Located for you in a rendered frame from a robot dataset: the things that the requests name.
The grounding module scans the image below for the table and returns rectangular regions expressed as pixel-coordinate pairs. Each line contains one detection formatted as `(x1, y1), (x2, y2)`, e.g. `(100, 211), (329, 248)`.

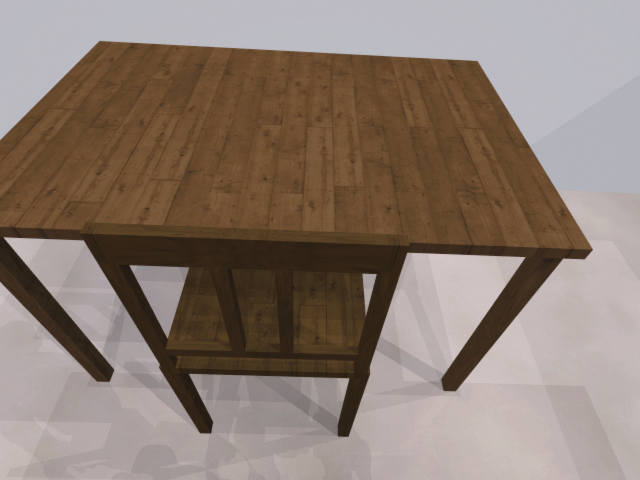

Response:
(0, 41), (593, 391)

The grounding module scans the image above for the chair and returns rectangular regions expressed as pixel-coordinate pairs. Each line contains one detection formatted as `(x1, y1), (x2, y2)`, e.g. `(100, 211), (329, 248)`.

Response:
(79, 222), (410, 437)

